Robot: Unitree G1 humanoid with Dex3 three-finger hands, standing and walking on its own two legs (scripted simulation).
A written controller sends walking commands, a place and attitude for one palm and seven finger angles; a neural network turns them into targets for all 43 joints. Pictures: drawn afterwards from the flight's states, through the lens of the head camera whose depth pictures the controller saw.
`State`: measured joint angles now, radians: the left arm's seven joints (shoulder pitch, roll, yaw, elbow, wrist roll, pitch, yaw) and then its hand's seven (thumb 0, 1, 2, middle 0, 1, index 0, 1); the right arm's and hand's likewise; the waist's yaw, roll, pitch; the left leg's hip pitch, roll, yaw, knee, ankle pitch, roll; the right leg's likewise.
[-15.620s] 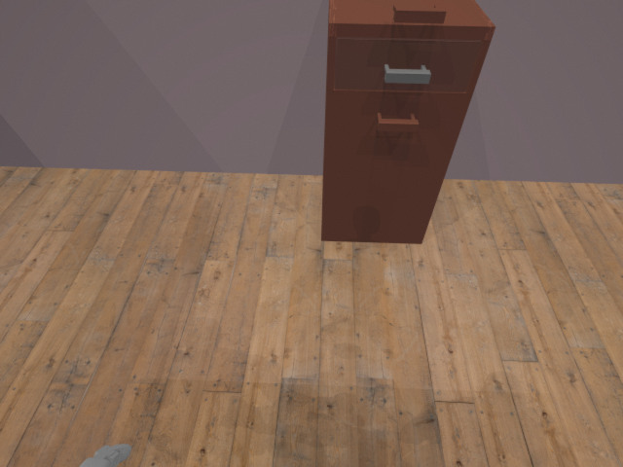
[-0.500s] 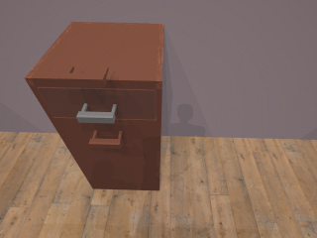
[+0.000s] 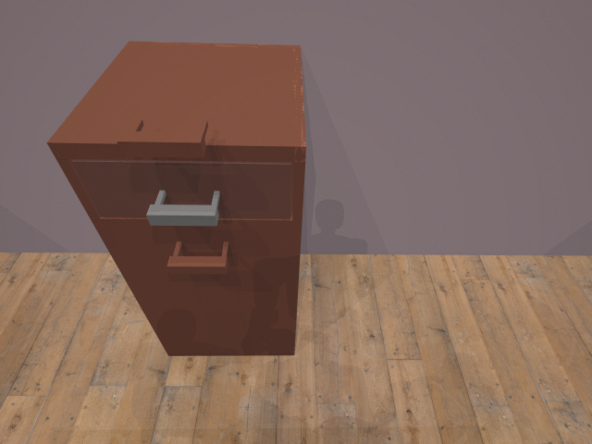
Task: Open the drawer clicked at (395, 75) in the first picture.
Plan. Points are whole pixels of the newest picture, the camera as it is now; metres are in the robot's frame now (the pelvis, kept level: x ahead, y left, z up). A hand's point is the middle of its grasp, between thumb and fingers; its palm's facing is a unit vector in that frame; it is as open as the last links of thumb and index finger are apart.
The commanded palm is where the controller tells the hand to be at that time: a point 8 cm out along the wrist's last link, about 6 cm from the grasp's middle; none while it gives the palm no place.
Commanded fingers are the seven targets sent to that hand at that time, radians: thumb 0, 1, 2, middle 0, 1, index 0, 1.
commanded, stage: look again from close up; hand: left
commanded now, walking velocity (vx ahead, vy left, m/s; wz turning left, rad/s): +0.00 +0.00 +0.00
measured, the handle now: (186, 205) +0.51 +0.24 +0.01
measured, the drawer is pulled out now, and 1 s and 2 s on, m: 0.00 0.00 0.00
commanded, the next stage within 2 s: raise the hand with hooked fingers in 0.12 s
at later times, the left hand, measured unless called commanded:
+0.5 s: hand (129, 384) +0.20 +0.23 -0.02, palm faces +0.05 -0.41 -0.91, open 7.8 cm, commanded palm +0.12 +0.25 -0.02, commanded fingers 0.00 0.55 0.75 -0.23 -0.53 -0.23 -0.53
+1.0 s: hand (135, 351) +0.23 +0.23 +0.01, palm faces +0.07 -0.16 -0.98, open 10.7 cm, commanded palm +0.19 +0.24 +0.06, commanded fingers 0.00 -0.03 0.50 -0.27 -0.90 -0.27 -0.90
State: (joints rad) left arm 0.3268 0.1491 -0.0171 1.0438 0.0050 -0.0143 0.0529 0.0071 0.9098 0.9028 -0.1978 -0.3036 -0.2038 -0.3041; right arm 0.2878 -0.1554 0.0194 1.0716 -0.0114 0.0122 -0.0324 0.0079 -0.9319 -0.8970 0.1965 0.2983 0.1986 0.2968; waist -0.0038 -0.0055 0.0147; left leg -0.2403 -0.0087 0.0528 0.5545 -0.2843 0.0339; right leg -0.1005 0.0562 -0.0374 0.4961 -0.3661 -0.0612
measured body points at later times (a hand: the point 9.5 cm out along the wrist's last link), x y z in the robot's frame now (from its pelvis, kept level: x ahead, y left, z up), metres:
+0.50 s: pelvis -0.03 +0.04 -0.02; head -0.03 +0.00 +0.43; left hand +0.19 +0.25 +0.04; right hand +0.14 -0.22 -0.12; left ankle +0.01 +0.10 -0.73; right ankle -0.03 -0.06 -0.73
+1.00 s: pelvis +0.00 +0.00 -0.02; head +0.01 -0.03 +0.43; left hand +0.22 +0.23 +0.07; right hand +0.22 -0.17 -0.11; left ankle +0.01 +0.10 -0.73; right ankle -0.03 -0.06 -0.73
